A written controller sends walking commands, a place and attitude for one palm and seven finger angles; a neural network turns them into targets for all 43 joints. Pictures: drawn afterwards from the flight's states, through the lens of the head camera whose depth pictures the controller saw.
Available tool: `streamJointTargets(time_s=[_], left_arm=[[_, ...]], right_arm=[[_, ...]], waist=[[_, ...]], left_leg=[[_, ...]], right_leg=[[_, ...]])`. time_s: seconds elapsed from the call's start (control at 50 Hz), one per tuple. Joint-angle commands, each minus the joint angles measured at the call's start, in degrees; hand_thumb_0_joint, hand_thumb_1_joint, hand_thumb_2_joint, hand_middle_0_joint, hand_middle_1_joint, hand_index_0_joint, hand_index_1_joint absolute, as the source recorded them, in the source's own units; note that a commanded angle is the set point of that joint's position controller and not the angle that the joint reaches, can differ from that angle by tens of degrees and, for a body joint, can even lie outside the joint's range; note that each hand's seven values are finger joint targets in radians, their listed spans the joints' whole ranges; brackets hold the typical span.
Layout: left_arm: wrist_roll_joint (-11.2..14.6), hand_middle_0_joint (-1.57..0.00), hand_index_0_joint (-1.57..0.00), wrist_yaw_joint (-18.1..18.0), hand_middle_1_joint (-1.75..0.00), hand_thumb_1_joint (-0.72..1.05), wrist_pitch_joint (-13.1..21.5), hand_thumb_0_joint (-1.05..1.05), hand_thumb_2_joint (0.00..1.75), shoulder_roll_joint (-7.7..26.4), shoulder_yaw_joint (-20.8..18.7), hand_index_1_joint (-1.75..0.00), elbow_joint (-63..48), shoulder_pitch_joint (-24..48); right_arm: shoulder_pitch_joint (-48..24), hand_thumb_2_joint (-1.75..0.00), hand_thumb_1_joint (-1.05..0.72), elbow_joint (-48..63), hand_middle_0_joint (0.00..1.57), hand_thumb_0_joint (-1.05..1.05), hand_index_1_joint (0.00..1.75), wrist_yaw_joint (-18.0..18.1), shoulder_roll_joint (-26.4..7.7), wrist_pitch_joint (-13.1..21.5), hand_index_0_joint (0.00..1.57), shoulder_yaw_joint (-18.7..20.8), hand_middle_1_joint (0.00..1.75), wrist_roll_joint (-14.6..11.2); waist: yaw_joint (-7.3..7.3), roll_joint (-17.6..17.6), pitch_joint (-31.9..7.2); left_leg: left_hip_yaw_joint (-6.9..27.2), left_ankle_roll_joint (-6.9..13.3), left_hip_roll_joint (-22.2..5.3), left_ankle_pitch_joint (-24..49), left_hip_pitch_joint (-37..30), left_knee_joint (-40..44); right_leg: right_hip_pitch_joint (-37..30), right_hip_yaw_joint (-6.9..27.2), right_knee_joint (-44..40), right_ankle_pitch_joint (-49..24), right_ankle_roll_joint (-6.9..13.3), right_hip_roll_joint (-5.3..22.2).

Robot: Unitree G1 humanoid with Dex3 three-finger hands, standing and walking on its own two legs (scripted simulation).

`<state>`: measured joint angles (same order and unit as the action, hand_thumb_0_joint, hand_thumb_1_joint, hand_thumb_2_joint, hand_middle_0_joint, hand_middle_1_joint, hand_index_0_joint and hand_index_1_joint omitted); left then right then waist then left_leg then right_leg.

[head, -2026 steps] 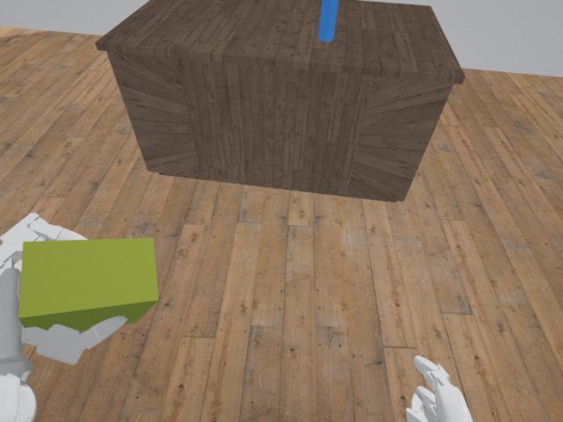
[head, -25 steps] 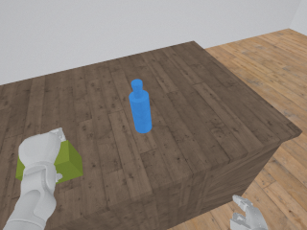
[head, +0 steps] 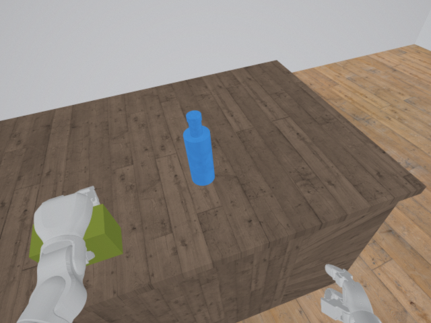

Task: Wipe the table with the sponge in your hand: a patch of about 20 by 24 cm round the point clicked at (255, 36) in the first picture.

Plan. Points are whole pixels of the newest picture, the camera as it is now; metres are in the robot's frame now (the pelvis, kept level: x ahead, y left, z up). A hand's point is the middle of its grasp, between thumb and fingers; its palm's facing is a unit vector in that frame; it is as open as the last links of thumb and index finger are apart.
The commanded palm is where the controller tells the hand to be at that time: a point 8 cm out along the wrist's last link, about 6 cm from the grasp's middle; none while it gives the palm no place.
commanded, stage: slide across to the third lane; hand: left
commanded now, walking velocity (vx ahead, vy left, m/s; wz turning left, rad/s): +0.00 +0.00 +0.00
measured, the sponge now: (84, 243) +0.25 +0.31 +0.00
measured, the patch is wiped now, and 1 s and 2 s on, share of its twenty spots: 0.60 0.90 0.90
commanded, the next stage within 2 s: wipe forward along the third lane in 0.60 s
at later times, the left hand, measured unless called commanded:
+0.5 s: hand (97, 228) +0.26 +0.26 +0.06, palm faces +0.01 -0.01 -1.00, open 10.2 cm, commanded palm +0.24 +0.22 +0.09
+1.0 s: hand (115, 210) +0.30 +0.25 +0.06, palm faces -0.04 -0.01 -1.00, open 10.2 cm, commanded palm +0.27 +0.23 +0.08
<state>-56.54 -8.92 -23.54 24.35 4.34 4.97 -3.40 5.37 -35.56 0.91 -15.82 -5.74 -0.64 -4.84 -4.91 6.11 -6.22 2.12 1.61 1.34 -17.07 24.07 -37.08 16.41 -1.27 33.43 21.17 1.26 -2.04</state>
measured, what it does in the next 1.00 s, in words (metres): stands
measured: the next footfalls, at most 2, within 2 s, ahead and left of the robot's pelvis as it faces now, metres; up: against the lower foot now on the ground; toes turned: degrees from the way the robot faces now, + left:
none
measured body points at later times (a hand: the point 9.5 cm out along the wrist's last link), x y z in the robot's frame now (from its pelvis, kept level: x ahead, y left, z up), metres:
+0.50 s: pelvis -0.02 -0.01 +0.00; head -0.04 -0.05 +0.45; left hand +0.25 +0.26 +0.11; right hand +0.20 -0.22 -0.10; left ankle +0.02 +0.10 -0.73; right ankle -0.04 -0.11 -0.73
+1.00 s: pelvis -0.03 -0.02 +0.00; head -0.04 -0.06 +0.45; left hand +0.30 +0.24 +0.11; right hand +0.17 -0.25 -0.11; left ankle +0.02 +0.10 -0.73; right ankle -0.04 -0.11 -0.73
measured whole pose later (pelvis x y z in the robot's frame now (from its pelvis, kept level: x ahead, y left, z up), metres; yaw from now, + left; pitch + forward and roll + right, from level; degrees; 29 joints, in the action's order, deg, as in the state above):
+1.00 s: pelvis -0.03 -0.02 +0.00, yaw +0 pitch +3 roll -1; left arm -56.9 -7.8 -25.3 19.8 11.4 28.4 19.6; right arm 5.5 -39.6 3.1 -15.9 -7.1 -1.1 -5.4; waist -4.4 5.3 -6.2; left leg 3.1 -0.1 0.6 -14.0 25.6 -36.2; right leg 19.3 -2.2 35.7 19.9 2.9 -2.8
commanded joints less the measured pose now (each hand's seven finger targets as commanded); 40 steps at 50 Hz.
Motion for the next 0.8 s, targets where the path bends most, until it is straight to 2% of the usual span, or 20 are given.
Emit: streamJointTargets(time_s=[0.0,0.06,0.08,0.12,0.16,0.22,0.26,0.32,0.36,0.42,0.44,0.46,0.48,0.52,0.56,0.62,0.66,0.74,0.76,0.78], left_arm=[[2.71,-1.2,-1.2,1.77,-1.6,0.1,1.46,0.0,1.3,0.68,3.04,-1.6,-4.77,2.61],[2.45,-1.2,-1.2,1.52,-1.6,0.1,2.01,0.0,1.3,1.1,3.01,-1.6,-5.45,4.19],[2.85,-1.2,-1.2,1.47,-1.6,0.1,1.92,0.0,1.3,-1.27,4.92,-1.6,-5.85,4.09],[2.59,-1.2,-1.2,1.21,-1.6,0.1,1.67,0.0,1.3,-1.33,5.26,-1.6,-3.8,6.09],[1.98,-1.2,-1.2,0.62,-1.6,0.1,1.37,0.0,1.3,1.39,3.38,-1.6,-2.77,10.01],[1.93,-1.2,-1.2,0.39,-1.6,0.1,0.81,0.0,1.3,-1.16,5.82,-1.6,-0.21,12.63],[1.66,-1.2,-1.2,0.12,-1.6,0.1,0.83,0.0,1.3,0.35,4.48,-1.6,0.48,13.72],[2.21,-1.2,-1.2,0.43,-1.6,0.1,0.94,0.0,1.3,-4.31,8.66,-1.6,1.41,15.53],[2.17,-1.2,-1.2,0.27,-1.6,0.1,1.15,0.0,1.3,-4.08,8.55,-1.6,1.37,15.62],[2.25,-1.2,-1.2,0.39,-1.6,0.1,1.06,0.0,1.3,-6.89,12.03,-1.6,3.13,21.02],[1.96,-1.2,-1.2,0.21,-1.6,0.1,1.05,0.0,1.3,-5.44,10.91,-1.6,4.48,22.05],[1.77,-1.2,-1.2,0.09,-1.6,0.1,0.8,0.0,1.3,-4.36,10.12,-1.6,4.52,22.35],[1.94,-1.2,-1.2,0.01,-1.6,0.1,0.68,0.0,1.3,-6.31,11.73,-1.6,4.16,24.19],[2.25,-1.2,-1.2,-0.15,-1.6,0.1,0.31,0.0,1.3,-6.48,11.75,-1.6,6.15,25.09],[1.83,-1.2,-1.2,-0.56,-1.6,0.1,-0.15,0.0,1.3,-3.84,9.28,-1.6,7.47,25.94],[1.93,-1.2,-1.2,-0.87,-1.6,0.1,-0.95,0.0,1.3,-5.42,9.94,-1.6,8.33,25.0],[1.45,-1.2,-1.2,-1.34,-1.6,0.1,-1.67,0.0,1.3,-1.22,5.74,-1.6,9.58,22.66],[1.45,-1.2,-1.2,-1.0,-1.6,0.1,-2.83,0.0,1.3,-2.9,8.07,-1.6,12.28,28.14],[0.9,-1.2,-1.2,-1.11,-1.6,0.1,-3.09,0.0,1.3,0.79,5.05,-1.6,13.97,28.28],[0.63,-1.2,-1.2,-0.83,-1.6,0.1,-3.18,0.0,1.3,-0.93,6.91,-1.6,14.25,29.93]], right_arm=[[-9.23,-0.9,-0.9,9.78,0.2,0.0,0.3,0.01,-5.36,3.75,0.2,2.36,0.3,-0.09],[-9.84,-0.9,-0.9,9.44,0.2,0.0,0.3,-0.04,-5.43,4.11,0.2,2.43,0.3,0.04],[-9.72,-0.9,-0.9,9.92,0.2,0.0,0.3,-0.08,-5.11,4.3,0.2,2.28,0.3,-0.01],[-9.82,-0.9,-0.9,9.14,0.2,0.0,0.3,0.13,-5.27,4.2,0.2,2.23,0.3,-0.12],[-10.37,-0.9,-0.9,8.54,0.2,0.0,0.3,0.46,-5.49,4.1,0.2,2.24,0.3,-0.08],[-10.2,-0.9,-0.9,8.18,0.2,0.0,0.3,0.76,-5.28,4.07,0.2,2.12,0.3,-0.27],[-10.61,-0.9,-0.9,7.78,0.2,0.0,0.3,0.79,-5.42,4.24,0.2,2.19,0.3,-0.24],[-10.46,-0.9,-0.9,7.63,0.2,0.0,0.3,0.64,-5.06,4.28,0.2,2.03,0.3,-0.48],[-11.03,-0.9,-0.9,7.77,0.2,0.0,0.3,0.36,-5.04,4.53,0.2,2.1,0.3,-0.41],[-10.91,-0.9,-0.9,7.33,0.2,0.0,0.3,0.52,-4.83,4.56,0.2,1.86,0.3,-0.75],[-10.67,-0.9,-0.9,6.89,0.2,0.0,0.3,0.62,-5.03,4.5,0.2,1.95,0.3,-0.75],[-11.31,-0.9,-0.9,6.93,0.2,0.0,0.3,0.65,-5.16,4.44,0.2,1.86,0.3,-0.77],[-11.06,-0.9,-0.9,7.25,0.2,0.0,0.3,0.64,-4.8,4.55,0.2,1.79,0.3,-0.82],[-11.0,-0.9,-0.9,6.8,0.2,0.0,0.3,0.73,-4.9,4.43,0.2,1.72,0.3,-0.91],[-10.98,-0.9,-0.9,6.44,0.2,0.0,0.3,0.73,-5.24,4.09,0.2,1.82,0.3,-0.73],[-11.27,-0.9,-0.9,6.85,0.2,0.0,0.3,0.44,-4.89,3.61,0.2,1.72,0.3,-0.73],[-11.33,-0.9,-0.9,6.6,0.2,0.0,0.3,0.37,-5.43,3.0,0.2,1.92,0.3,-0.32],[-11.25,-0.9,-0.9,6.2,0.2,0.0,0.3,1.0,-5.3,2.26,0.2,1.47,0.3,-0.74],[-10.79,-0.9,-0.9,5.59,0.2,0.0,0.3,1.19,-5.77,1.99,0.2,1.58,0.3,-0.64],[-11.07,-0.9,-0.9,5.89,0.2,0.0,0.3,1.36,-5.47,1.87,0.2,1.35,0.3,-0.78]], waist=[[1.2,-8.71,-7.49],[1.23,-8.69,-6.24],[1.19,-8.63,-6.12],[1.43,-9.99,-4.11],[1.4,-9.2,-3.21],[1.57,-9.36,-3.45],[1.25,-8.35,-5.09],[2.07,-8.91,-5.37],[1.71,-8.36,-5.84],[2.81,-9.33,-4.31],[2.83,-10.4,-3.93],[2.4,-8.77,-3.91],[2.51,-9.29,-5.01],[2.52,-10.2,-4.75],[1.96,-10.53,-5.35],[1.37,-10.16,-6.44],[0.4,-10.53,-6.81],[2.1,-10.47,-3.64],[1.75,-10.3,-3.09],[2.08,-8.89,-2.79]], left_leg=[[1.15,1.16,0.1,13.93,-9.7,3.0],[1.36,1.02,-0.13,12.96,-9.86,3.53],[1.25,1.14,0.01,12.75,-9.67,3.69],[1.32,1.05,-0.14,10.56,-8.93,4.44],[1.48,0.86,-0.25,8.52,-9.03,5.09],[1.16,0.89,0.05,6.93,-9.0,5.32],[1.05,0.73,0.16,6.95,-9.58,5.09],[0.76,0.72,0.33,7.0,-9.56,4.78],[1.11,0.7,0.29,6.48,-9.7,4.94],[1.24,0.83,0.25,4.35,-9.23,5.12],[1.21,0.83,0.2,3.9,-8.88,5.12],[1.39,0.61,0.13,3.0,-8.88,5.65],[1.22,0.83,0.47,3.27,-9.1,5.36],[0.95,0.75,0.53,3.23,-8.78,5.28],[0.9,0.5,0.48,3.13,-8.68,5.48],[0.22,0.46,0.79,4.54,-8.3,5.04],[0.11,0.28,0.68,5.44,-7.87,5.16],[-0.82,0.51,0.97,4.27,-6.68,4.93],[-0.52,0.32,0.74,3.55,-6.31,5.41],[-0.64,0.44,1.01,3.37,-6.2,5.38]], right_leg=[[1.79,-0.28,-4.2,-20.75,1.7,-0.87],[2.38,0.21,-4.58,-19.65,1.9,-1.01],[2.38,-0.56,-4.49,-19.28,1.75,-1.0],[3.68,-0.79,-5.08,-16.3,1.68,-1.13],[4.34,-0.02,-5.6,-13.74,1.91,-1.21],[4.86,-0.68,-5.9,-11.2,1.81,-1.26],[4.28,0.19,-5.77,-11.34,2.08,-1.28],[4.8,-0.5,-5.62,-11.74,1.85,-1.18],[4.83,-0.19,-5.56,-11.17,2.08,-1.28],[6.55,-0.81,-5.72,-8.8,1.86,-1.16],[6.72,-0.63,-5.79,-8.52,1.85,-1.12],[6.64,-0.09,-5.83,-7.35,2.11,-1.12],[6.33,-0.71,-5.54,-7.69,1.99,-1.1],[6.41,-0.56,-5.74,-7.76,1.91,-1.02],[5.93,-0.13,-5.7,-7.59,2.06,-1.04],[4.87,-0.32,-5.5,-8.91,2.01,-0.92],[3.51,0.28,-5.63,-10.18,2.13,-0.91],[5.25,0.54,-6.41,-9.66,1.65,-0.71],[5.31,1.04,-6.68,-8.38,1.9,-0.76],[5.72,0.72,-6.56,-8.02,1.93,-0.72]])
